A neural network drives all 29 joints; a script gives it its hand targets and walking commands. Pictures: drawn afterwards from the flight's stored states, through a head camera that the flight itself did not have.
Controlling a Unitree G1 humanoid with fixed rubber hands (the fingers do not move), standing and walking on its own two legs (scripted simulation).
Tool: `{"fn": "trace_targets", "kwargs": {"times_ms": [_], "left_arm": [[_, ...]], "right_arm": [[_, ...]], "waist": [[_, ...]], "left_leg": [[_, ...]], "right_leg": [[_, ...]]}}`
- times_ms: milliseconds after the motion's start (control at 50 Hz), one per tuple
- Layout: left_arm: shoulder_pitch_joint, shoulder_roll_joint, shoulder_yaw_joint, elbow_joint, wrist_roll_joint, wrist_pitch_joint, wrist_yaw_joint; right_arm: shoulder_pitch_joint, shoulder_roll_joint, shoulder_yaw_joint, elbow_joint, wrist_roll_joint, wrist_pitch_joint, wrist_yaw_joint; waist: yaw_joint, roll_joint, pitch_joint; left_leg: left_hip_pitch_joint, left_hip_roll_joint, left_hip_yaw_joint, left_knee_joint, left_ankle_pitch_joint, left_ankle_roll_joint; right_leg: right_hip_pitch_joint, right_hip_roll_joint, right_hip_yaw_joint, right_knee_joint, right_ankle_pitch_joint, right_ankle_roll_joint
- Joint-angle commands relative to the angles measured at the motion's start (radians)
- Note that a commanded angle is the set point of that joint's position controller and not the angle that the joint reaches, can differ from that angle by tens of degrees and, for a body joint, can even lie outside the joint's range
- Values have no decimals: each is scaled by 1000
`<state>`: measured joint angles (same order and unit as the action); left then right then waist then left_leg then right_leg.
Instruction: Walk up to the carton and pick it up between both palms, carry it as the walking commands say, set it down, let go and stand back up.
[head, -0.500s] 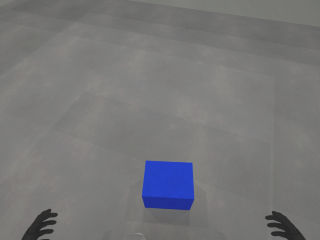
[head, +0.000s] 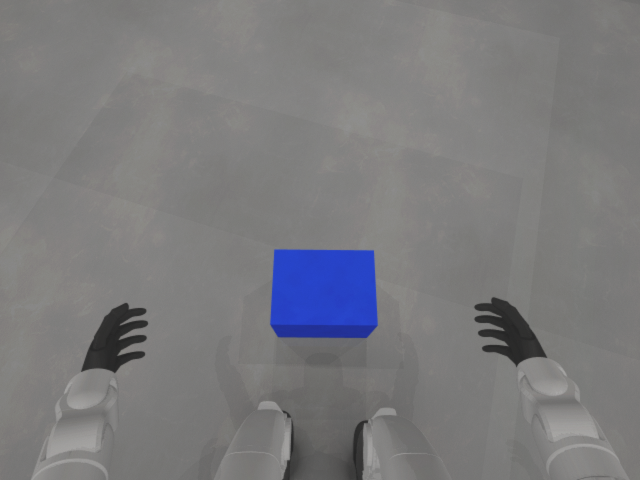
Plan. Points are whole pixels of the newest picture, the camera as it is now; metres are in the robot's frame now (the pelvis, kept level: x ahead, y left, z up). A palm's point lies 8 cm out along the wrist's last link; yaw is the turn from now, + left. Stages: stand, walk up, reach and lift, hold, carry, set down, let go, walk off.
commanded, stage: reach and lift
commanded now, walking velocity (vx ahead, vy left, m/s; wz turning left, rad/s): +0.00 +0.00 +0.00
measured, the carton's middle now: (323, 296) +0.46 +0.00 -0.63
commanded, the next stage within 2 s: none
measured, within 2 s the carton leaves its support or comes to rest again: neither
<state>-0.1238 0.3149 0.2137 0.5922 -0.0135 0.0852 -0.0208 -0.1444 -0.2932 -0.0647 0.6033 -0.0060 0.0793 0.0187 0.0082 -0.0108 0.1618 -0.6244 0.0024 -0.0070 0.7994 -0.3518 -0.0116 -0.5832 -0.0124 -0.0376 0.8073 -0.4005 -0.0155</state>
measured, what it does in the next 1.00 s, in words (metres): lowers itself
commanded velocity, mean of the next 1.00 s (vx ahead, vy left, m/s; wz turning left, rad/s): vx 0.00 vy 0.00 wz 0.00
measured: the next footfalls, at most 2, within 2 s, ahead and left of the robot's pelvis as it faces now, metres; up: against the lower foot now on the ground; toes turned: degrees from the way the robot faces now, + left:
none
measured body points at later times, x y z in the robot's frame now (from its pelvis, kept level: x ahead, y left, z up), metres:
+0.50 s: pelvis -0.06 -0.01 -0.04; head +0.20 -0.01 +0.33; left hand +0.39 +0.26 -0.14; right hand +0.39 -0.22 -0.14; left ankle +0.02 +0.12 -0.70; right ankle +0.00 -0.11 -0.70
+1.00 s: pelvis -0.04 +0.00 -0.06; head +0.30 -0.01 +0.23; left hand +0.51 +0.22 -0.19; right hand +0.49 -0.20 -0.19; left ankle +0.02 +0.12 -0.70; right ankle +0.00 -0.11 -0.70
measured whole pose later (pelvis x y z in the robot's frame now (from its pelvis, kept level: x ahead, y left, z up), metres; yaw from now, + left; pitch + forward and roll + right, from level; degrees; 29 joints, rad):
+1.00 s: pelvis -0.04 +0.00 -0.06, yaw -3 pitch +45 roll +0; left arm -1.24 0.35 0.42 0.94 0.01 0.10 -0.04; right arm -1.20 -0.31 -0.17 0.85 0.05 0.16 -0.04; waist 0.02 -0.01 0.09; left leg -1.44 0.02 0.00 0.92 -0.25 -0.01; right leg -1.43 0.02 0.00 0.94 -0.29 -0.02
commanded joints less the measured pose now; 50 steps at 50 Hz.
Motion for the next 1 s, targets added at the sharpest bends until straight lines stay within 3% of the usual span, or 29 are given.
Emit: {"fn": "trace_targets", "kwargs": {"times_ms": [0, 60, 160, 240, 380, 460, 580, 780, 860, 980], "left_arm": [[-116, 70, -8, -2, -24, -22, 28], [-215, 120, 27, 29, -15, -32, 17], [-426, 246, 107, 102, -5, -41, -14], [-578, 285, 129, 175, -8, -18, -41], [-883, 270, 103, 256, -36, 30, -70], [-1014, 259, 97, 293, -23, 40, -59], [-1116, 209, 107, 310, -5, 28, -27], [-1285, 185, 192, 261, 14, 1, 5], [-1321, 201, 229, 262, 20, -8, -2], [-1315, 214, 286, 317, 40, -12, -37]], "right_arm": [[-149, -189, -183, 11, -4, -24, -13], [-208, -167, -161, 9, 20, -18, -24], [-391, -107, -99, -30, 68, 10, -53], [-546, -93, -90, -3, 73, 56, -68], [-860, -120, -119, 86, 79, 114, -60], [-973, -138, -158, 166, 70, 117, -51], [-1070, -160, -211, 239, 53, 84, -45], [-1252, -149, -237, 180, 62, 40, -52], [-1287, -123, -236, 140, 58, 43, -62], [-1337, -57, -205, 112, 40, 70, -65]], "waist": [[20, 110, -598], [30, 76, -683], [77, -15, -774], [83, -39, -773], [68, 2, -780], [49, 39, -834], [32, 86, -959], [75, 88, -1216], [92, 74, -1253], [135, -8, -1235]], "left_leg": [[224, -12, -55, 108, 710, -33], [119, -20, -37, 127, 662, -17], [-175, -35, 28, 120, 407, 20], [-314, -34, 59, 113, 254, 29], [-336, -17, 62, 117, 142, 8], [-293, -16, 48, 128, 172, -3], [-175, -22, 13, 164, 379, -4], [-25, -20, -46, 232, 752, 16], [-91, -22, -38, 233, 787, 23], [-396, -35, 9, 223, 672, 34]], "right_leg": [[-263, 57, 41, 72, 360, 26], [-253, 45, 59, 85, 423, 37], [-81, 19, 94, 98, 509, 68], [-80, 13, 98, 83, 386, 78], [-238, 31, 68, 83, 176, 62], [-330, 50, 47, 106, 169, 54], [-475, 74, 42, 133, 277, 42], [-619, 76, 67, 137, 480, 37], [-580, 70, 78, 139, 567, 42], [-355, 54, 108, 191, 695, 57]]}}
